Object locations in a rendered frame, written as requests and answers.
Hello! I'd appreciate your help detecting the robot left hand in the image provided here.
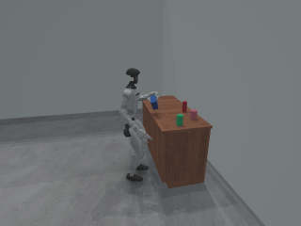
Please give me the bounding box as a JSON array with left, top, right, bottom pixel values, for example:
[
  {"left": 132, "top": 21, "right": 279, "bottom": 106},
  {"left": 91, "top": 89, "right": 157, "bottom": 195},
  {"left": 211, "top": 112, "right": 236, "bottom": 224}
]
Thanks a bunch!
[{"left": 148, "top": 91, "right": 160, "bottom": 101}]

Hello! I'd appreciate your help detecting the left robot forearm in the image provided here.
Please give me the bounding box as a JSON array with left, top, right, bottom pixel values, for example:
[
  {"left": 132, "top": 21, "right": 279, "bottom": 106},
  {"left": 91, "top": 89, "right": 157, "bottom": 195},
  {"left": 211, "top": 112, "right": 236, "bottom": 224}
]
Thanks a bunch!
[{"left": 138, "top": 94, "right": 149, "bottom": 101}]

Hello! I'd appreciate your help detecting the left robot thigh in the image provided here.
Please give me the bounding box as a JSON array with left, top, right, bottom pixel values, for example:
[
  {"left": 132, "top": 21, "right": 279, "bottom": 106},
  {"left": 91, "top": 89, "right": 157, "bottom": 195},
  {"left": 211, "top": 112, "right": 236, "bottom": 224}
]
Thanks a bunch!
[{"left": 136, "top": 120, "right": 148, "bottom": 151}]

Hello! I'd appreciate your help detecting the table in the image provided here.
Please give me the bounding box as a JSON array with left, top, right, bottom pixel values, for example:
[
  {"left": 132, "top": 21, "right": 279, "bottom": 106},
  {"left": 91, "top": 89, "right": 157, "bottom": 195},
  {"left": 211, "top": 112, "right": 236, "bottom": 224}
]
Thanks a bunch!
[{"left": 142, "top": 95, "right": 213, "bottom": 188}]

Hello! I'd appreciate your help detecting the right robot upper arm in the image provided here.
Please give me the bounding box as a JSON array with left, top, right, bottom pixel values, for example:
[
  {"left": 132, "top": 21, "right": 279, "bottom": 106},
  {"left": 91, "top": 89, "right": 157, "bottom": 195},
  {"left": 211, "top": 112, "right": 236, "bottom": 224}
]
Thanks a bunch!
[{"left": 119, "top": 89, "right": 133, "bottom": 114}]

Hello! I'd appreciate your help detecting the sponge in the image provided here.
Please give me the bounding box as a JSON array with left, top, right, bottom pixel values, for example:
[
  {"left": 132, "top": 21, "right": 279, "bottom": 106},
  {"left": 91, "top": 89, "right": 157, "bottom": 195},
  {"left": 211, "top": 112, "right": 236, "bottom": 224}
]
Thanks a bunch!
[{"left": 150, "top": 95, "right": 159, "bottom": 110}]

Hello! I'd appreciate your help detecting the right robot forearm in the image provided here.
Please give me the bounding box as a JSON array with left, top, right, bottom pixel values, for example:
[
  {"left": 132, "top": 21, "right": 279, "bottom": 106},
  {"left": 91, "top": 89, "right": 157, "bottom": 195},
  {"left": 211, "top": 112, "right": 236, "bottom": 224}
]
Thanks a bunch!
[{"left": 119, "top": 109, "right": 140, "bottom": 132}]

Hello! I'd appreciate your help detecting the left robot foot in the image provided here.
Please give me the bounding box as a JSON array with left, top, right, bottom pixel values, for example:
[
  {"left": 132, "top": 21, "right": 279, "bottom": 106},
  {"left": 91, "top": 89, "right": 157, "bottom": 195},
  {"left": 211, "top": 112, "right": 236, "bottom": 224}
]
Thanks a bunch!
[{"left": 136, "top": 164, "right": 149, "bottom": 170}]

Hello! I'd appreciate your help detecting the robot right hand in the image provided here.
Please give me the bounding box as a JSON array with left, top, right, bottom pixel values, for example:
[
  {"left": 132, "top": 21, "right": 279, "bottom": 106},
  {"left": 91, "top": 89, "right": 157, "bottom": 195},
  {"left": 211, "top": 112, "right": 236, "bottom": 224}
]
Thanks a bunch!
[{"left": 136, "top": 128, "right": 152, "bottom": 144}]

